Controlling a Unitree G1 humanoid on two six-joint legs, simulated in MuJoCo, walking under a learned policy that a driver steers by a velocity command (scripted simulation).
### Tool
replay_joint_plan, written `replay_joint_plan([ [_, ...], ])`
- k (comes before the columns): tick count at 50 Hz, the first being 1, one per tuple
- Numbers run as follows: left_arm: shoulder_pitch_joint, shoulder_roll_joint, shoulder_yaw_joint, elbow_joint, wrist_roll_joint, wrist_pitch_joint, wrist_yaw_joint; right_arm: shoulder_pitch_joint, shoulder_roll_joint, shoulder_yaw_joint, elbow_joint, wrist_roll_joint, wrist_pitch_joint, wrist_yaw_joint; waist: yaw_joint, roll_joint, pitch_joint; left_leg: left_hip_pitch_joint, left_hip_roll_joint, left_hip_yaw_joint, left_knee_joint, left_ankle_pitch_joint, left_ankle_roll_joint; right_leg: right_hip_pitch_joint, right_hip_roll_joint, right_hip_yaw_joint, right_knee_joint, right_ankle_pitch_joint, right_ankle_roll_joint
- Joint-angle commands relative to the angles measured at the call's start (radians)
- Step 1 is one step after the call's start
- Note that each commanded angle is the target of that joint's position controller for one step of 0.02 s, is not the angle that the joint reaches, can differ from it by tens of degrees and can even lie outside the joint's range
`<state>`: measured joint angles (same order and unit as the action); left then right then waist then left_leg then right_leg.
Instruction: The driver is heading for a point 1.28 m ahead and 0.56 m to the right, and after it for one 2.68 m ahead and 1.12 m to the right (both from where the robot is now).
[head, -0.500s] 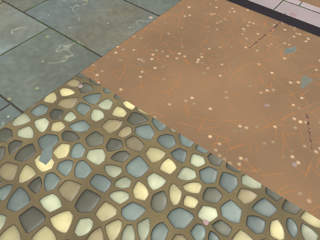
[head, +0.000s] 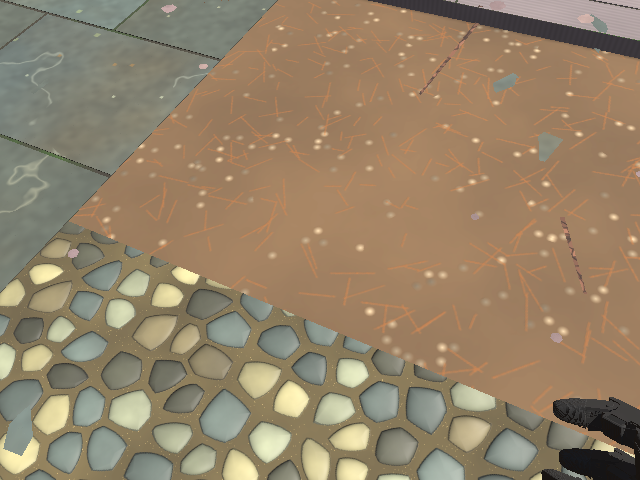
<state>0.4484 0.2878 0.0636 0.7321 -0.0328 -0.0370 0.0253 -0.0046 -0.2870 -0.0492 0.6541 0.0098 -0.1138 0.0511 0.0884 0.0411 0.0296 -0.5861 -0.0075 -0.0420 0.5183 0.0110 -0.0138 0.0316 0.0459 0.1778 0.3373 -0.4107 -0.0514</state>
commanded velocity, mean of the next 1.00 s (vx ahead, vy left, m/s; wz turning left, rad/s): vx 0.49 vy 0.00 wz -0.32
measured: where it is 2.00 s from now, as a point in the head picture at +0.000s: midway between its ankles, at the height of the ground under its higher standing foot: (525, 268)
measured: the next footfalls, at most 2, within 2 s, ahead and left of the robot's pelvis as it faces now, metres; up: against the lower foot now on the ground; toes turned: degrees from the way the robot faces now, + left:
left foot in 0.06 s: +0.21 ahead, +0.12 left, +0.00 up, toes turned -4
right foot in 0.54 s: +0.44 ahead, -0.16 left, +0.00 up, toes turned -8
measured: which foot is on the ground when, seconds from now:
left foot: up 0.00-0.04, down 0.06-0.56, up 0.58-1.00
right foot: down 0.00-0.06, up 0.08-0.52, down 0.54-1.00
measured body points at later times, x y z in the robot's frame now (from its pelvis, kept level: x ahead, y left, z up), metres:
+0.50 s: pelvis +0.27 -0.02 +0.00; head +0.30 -0.03 +0.45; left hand +0.53 +0.18 -0.07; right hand +0.24 -0.31 -0.12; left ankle +0.17 +0.13 -0.73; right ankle +0.40 -0.16 -0.72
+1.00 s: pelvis +0.55 -0.07 +0.00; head +0.57 -0.08 +0.45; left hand +0.63 +0.21 -0.11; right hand +0.72 -0.36 -0.06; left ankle +0.72 +0.01 -0.72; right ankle +0.40 -0.16 -0.73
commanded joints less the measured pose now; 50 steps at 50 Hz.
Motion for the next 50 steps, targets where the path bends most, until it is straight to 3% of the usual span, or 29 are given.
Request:
replay_joint_plan([
  [1,-0.038,0.171,0.049,-0.049,0.008,-0.005,0.006,0.016,-0.139,-0.05,-0.066,0.002,-0.023,-0.007,-0.084,-0.202,-0.017,0.18,-0.022,0.034,-0.026,-0.06,0.046,-0.061,-0.232,0.156,0.046,0.646,-0.102],
  [2,-0.045,0.145,0.039,-0.05,0.015,-0.003,0.002,0.124,-0.164,-0.065,-0.041,-0.003,-0.024,-0.015,-0.141,-0.193,-0.1,0.349,-0.02,0.055,-0.051,-0.034,0.08,-0.078,-0.179,0.11,0.194,0.773,-0.075],
  [3,-0.057,0.104,0.021,-0.073,0.029,-0.002,-0.002,0.286,-0.2,-0.074,-0.027,-0.022,-0.022,-0.022,-0.213,-0.15,-0.256,0.645,0.104,-0.062,0.003,-0.059,0.147,-0.224,-0.126,0.086,0.444,0.648,-0.044],
  [4,0.101,-0.003,-0.008,-0.079,0.012,-0.013,-0.003,0.415,-0.281,-0.093,0.015,-0.041,-0.015,-0.022,-0.162,0.178,-0.442,1.029,0.364,-0.556,-0.062,-0.264,0.319,-0.594,0.037,0.01,0.852,0.094,0.036],
  [5,0.123,0.068,-0.002,-0.054,-0.015,-0.024,-0.006,0.425,-0.197,-0.075,0.029,-0.017,-0.014,-0.011,-0.166,0.244,-0.44,1.012,0.416,-0.797,-0.219,-0.454,0.338,-0.717,0.031,0.057,0.997,-0.145,0.043],
  [6,0.002,0.141,0.019,-0.065,-0.027,-0.026,-0.01,0.351,-0.138,-0.058,0.021,-0.003,-0.007,-0.018,-0.177,0.138,-0.243,0.862,0.378,-0.635,-0.237,-0.505,0.293,-0.786,-0.024,0.035,1.04,-0.083,0.043],
  [7,-0.094,0.146,0.015,-0.087,-0.013,-0.028,-0.01,0.295,-0.115,-0.048,0.016,-0.007,0.002,-0.023,-0.165,0.039,-0.144,0.71,0.335,-0.489,-0.242,-0.428,0.261,-0.766,-0.072,-0.011,1.009,-0.012,0.035],
  [8,-0.158,0.132,0.014,-0.104,0.007,-0.033,-0.012,0.259,-0.099,-0.042,0.023,-0.016,0.007,-0.025,-0.141,0.002,-0.066,0.57,0.293,-0.394,-0.267,-0.318,0.251,-0.742,-0.102,-0.034,0.944,0.03,0.03],
  [9,-0.163,0.12,0.017,-0.104,0.014,-0.031,-0.015,0.236,-0.082,-0.034,0.024,-0.025,0.004,-0.026,-0.108,0.017,-0.044,0.488,0.256,-0.324,-0.294,-0.248,0.24,-0.693,-0.134,-0.04,0.891,0.062,0.024],
  [12,-0.135,0.059,0.0,-0.089,0.015,-0.02,-0.023,0.236,-0.093,-0.036,0.047,-0.01,-0.008,-0.029,-0.076,0.051,-0.028,0.397,0.236,-0.223,-0.36,-0.149,0.264,-0.644,-0.158,-0.081,0.778,0.089,0.032],
  [15,-0.228,0.035,-0.017,-0.117,0.03,-0.029,-0.027,0.252,-0.137,-0.046,0.066,-0.001,-0.008,-0.033,-0.093,0.028,0.0,0.38,0.23,-0.14,-0.396,-0.091,0.268,-0.66,-0.174,-0.107,0.587,0.224,0.048],
  [17,-0.292,0.029,-0.023,-0.127,0.028,-0.039,-0.035,0.262,-0.153,-0.048,0.073,0.006,-0.001,-0.035,-0.115,0.022,0.01,0.372,0.205,-0.076,-0.396,-0.063,0.245,-0.619,-0.159,-0.132,0.445,0.335,0.052],
  [20,-0.386,0.039,-0.023,-0.149,0.017,-0.046,-0.048,0.322,-0.176,-0.05,0.097,0.017,0.011,-0.033,-0.155,0.024,0.017,0.407,0.213,-0.05,-0.376,-0.068,0.222,-0.57,-0.129,-0.157,0.311,0.415,0.056],
  [23,-0.436,0.063,-0.013,-0.175,0.011,-0.05,-0.059,0.361,-0.193,-0.054,0.119,0.024,0.029,-0.035,-0.159,0.028,0.029,0.494,0.256,-0.067,-0.336,-0.072,0.198,-0.561,-0.112,-0.16,0.231,0.368,0.028],
  [25,-0.38,0.085,0.0,-0.165,0.014,-0.051,-0.062,0.348,-0.206,-0.055,0.125,0.024,0.043,-0.04,-0.109,0.036,0.0,0.539,0.261,-0.044,-0.253,0.049,0.171,-0.471,-0.082,-0.194,0.179,0.328,-0.003],
  [26,-0.286,0.115,0.019,-0.136,0.02,-0.048,-0.059,0.346,-0.193,-0.05,0.125,0.02,0.048,-0.043,-0.06,0.022,-0.064,0.535,0.223,0.009,-0.118,0.205,0.145,-0.332,-0.051,-0.222,0.158,0.318,-0.028],
  [27,-0.133,0.165,0.044,-0.098,0.02,-0.044,-0.051,0.354,-0.153,-0.034,0.12,0.006,0.048,-0.049,0.006,-0.007,-0.167,0.453,0.172,0.073,0.1,0.225,0.105,-0.116,-0.077,-0.182,0.17,0.319,-0.065],
  [28,-0.012,0.285,0.069,-0.093,0.037,-0.037,-0.042,0.417,-0.071,-0.003,0.069,-0.018,0.034,-0.052,0.004,-0.222,-0.309,0.115,0.064,0.134,0.498,-0.085,0.029,0.23,-0.327,0.236,0.152,0.261,-0.203],
  [29,0.02,0.27,0.065,-0.082,0.013,-0.036,-0.05,0.419,-0.065,0.004,0.064,-0.011,0.012,-0.05,0.003,-0.335,-0.378,-0.119,-0.034,0.02,0.705,-0.561,0.006,0.339,-0.41,0.603,-0.026,0.084,-0.302],
  [30,-0.025,0.201,0.043,-0.088,0.014,-0.04,-0.054,0.35,-0.15,-0.017,0.049,0.017,-0.006,-0.041,0.011,-0.238,-0.262,-0.235,0.028,-0.042,0.782,-0.526,0.022,0.272,-0.389,0.525,-0.049,0.017,-0.265],
  [31,-0.078,0.168,0.033,-0.1,0.021,-0.042,-0.054,0.277,-0.151,-0.015,0.031,0.025,-0.015,-0.036,-0.001,-0.181,-0.171,-0.244,0.069,-0.028,0.758,-0.44,0.039,0.158,-0.346,0.392,-0.048,0.085,-0.238],
  [32,-0.129,0.147,0.026,-0.105,0.027,-0.042,-0.055,0.248,-0.141,-0.013,0.026,0.007,-0.017,-0.039,-0.031,-0.108,-0.11,-0.205,0.098,-0.022,0.69,-0.374,0.037,0.034,-0.307,0.302,-0.061,0.19,-0.221],
  [33,-0.167,0.124,0.019,-0.114,0.032,-0.042,-0.055,0.244,-0.141,-0.019,0.026,-0.011,-0.012,-0.04,-0.063,-0.1,-0.083,-0.142,0.122,-0.031,0.617,-0.329,0.031,-0.059,-0.274,0.244,-0.084,0.278,-0.21],
  [35,-0.196,0.119,0.019,-0.118,0.033,-0.044,-0.049,0.257,-0.116,-0.017,0.024,-0.02,0.002,-0.037,-0.1,-0.121,-0.073,-0.062,0.122,-0.022,0.548,-0.291,0.009,-0.155,-0.242,0.192,-0.125,0.376,-0.22],
  [37,-0.185,0.142,0.027,-0.105,0.025,-0.047,-0.038,0.225,-0.099,-0.012,0.013,-0.023,0.014,-0.04,-0.105,-0.109,-0.052,-0.052,0.108,-0.009,0.455,-0.237,-0.018,-0.208,-0.226,0.136,-0.148,0.429,-0.23],
  [42,-0.106,0.176,0.042,-0.061,0.013,-0.039,-0.015,0.024,-0.063,0.006,-0.035,-0.015,0.009,-0.033,-0.039,-0.107,-0.004,0.035,0.047,-0.008,0.11,0.042,-0.041,-0.269,-0.171,0.065,-0.136,0.37,-0.176],
  [47,-0.05,0.176,0.046,-0.032,0.002,-0.023,-0.008,-0.042,-0.109,-0.012,-0.062,-0.002,-0.006,-0.02,-0.032,-0.128,-0.002,0.113,0.022,-0.044,-0.014,0.016,-0.01,-0.193,-0.212,0.171,-0.042,0.288,-0.143],
  [49,-0.061,0.172,0.048,-0.032,0.007,-0.012,-0.006,0.014,-0.125,-0.024,-0.052,-0.001,-0.012,-0.022,-0.065,-0.154,-0.018,0.2,0.015,-0.025,-0.043,-0.065,0.016,-0.175,-0.209,0.203,0.028,0.32,-0.123],
  [50,-0.067,0.148,0.04,-0.036,0.01,-0.008,-0.007,0.094,-0.141,-0.037,-0.032,-0.004,-0.014,-0.028,-0.106,-0.15,-0.058,0.325,0.014,-0.008,-0.08,-0.077,0.04,-0.194,-0.168,0.188,0.106,0.363,-0.099],
])
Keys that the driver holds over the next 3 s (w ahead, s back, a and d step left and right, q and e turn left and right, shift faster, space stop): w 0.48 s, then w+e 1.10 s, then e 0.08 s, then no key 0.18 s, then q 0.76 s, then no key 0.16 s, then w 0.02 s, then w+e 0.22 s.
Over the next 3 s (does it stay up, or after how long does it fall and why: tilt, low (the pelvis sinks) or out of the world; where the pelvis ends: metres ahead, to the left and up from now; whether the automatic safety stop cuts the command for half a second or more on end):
stays up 1.01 -0.36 0.02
